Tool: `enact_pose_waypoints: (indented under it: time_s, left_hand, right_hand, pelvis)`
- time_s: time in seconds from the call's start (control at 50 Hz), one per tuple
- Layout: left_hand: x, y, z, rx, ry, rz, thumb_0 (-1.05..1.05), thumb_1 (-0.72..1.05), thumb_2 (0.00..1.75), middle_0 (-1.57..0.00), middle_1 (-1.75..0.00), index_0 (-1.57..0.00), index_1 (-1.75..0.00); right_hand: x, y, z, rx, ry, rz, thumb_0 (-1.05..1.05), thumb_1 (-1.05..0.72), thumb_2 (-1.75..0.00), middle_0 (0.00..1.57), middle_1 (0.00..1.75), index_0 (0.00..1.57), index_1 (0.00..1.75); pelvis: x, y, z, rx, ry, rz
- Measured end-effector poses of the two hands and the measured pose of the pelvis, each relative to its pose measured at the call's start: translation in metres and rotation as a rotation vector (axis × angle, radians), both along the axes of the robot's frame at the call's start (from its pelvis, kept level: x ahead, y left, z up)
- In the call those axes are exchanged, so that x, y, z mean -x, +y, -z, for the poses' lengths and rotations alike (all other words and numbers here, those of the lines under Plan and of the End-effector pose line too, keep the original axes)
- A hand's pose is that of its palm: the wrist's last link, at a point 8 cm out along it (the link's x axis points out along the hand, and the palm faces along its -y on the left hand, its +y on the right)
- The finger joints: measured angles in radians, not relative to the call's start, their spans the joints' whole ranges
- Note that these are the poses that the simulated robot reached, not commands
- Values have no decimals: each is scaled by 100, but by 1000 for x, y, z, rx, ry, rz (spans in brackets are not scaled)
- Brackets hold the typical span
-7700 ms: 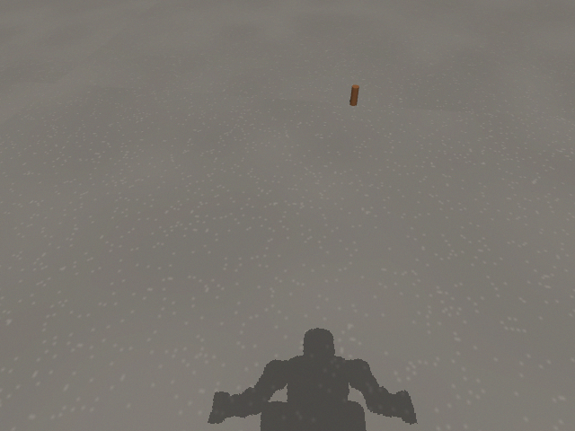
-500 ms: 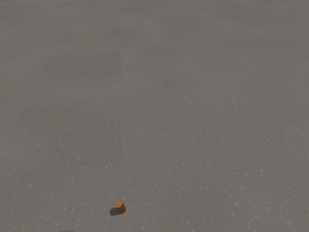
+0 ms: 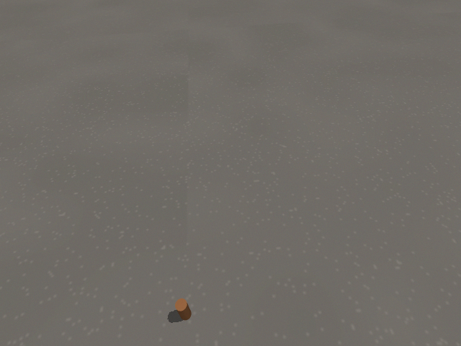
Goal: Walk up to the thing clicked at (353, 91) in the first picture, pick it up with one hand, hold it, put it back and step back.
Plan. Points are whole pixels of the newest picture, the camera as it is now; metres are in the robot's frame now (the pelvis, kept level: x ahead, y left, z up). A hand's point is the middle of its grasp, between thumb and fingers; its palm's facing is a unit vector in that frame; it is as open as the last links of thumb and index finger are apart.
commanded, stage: walk up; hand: left
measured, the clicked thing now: (183, 309) +0.39 +0.24 -0.72
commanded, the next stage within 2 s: stand in 0.02 s
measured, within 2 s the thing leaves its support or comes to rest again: neither
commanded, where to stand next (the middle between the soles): +0.02 -0.02 m, yaw +3 degrees
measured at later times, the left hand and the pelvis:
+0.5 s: hand out of the picture +0.09 +0.25 -0.16, palm faces -0.02 -0.94 -0.34, open 7.4 cm; pelvis +0.01 +0.00 +0.00, yaw +0 degrees
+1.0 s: hand out of the picture +0.08 +0.25 -0.16, palm faces -0.02 -0.94 -0.34, open 7.4 cm; pelvis +0.01 -0.01 +0.00, yaw +1 degrees
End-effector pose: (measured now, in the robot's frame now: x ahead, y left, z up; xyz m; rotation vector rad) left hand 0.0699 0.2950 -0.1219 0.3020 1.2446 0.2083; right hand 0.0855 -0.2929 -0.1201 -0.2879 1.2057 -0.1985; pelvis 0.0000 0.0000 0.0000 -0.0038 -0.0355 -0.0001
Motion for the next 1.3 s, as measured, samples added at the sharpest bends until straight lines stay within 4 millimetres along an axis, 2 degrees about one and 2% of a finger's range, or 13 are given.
enact_pose_waypoints:
  time_s: [0.2,0.6,0.88,1.3]
  left_hand:
    - [-8,-1,-1,4,-17,13,1,90,90,-20,-30,-20,-30]
    - [-16,-4,-4,-1,-36,25,1,90,90,-20,-30,-20,-30]
    - [-5,-4,-2,0,-9,18,1,90,90,-20,-30,-20,-30]
    - [-4,-4,-3,-6,-4,8,1,90,90,-20,-30,-20,-30]
  right_hand:
    - [-13,0,-4,8,-19,-21,1,-90,-90,21,30,20,30]
    - [0,-7,-3,15,11,1,1,-90,-90,21,30,20,29]
    - [7,-8,-1,15,37,-5,1,-90,-90,21,30,20,30]
    - [-4,-8,-1,15,24,-23,1,-90,-90,21,30,20,30]
  pelvis:
    - [-5,0,-1,-3,4,-1]
    - [-9,-4,-2,-2,-7,-5]
    - [-7,-5,-2,-2,-2,-10]
    - [-12,-7,-2,-3,0,-13]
